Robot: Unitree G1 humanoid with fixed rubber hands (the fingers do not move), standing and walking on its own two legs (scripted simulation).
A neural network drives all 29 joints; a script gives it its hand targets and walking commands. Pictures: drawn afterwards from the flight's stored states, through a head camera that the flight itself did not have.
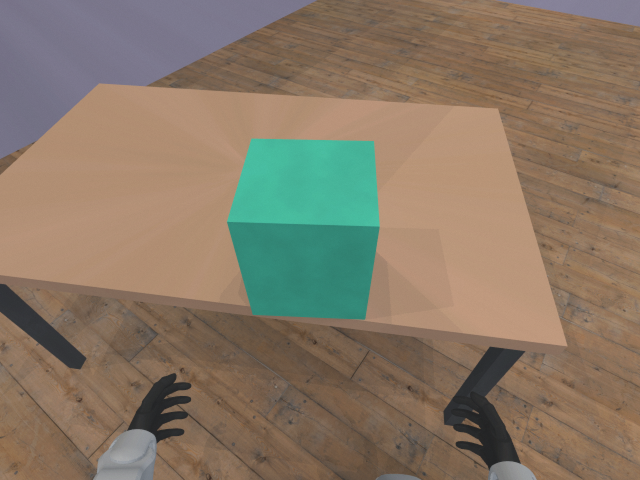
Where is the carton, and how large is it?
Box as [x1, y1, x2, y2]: [227, 139, 379, 319]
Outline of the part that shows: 251,139 227,223 252,313 267,315 364,319 379,227 373,141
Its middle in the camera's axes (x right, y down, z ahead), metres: -0.01 -0.02 +0.68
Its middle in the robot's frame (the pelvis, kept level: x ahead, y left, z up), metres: +0.52 +0.03 -0.03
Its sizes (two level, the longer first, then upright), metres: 0.210 0.200 0.250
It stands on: a table, 0.60 m high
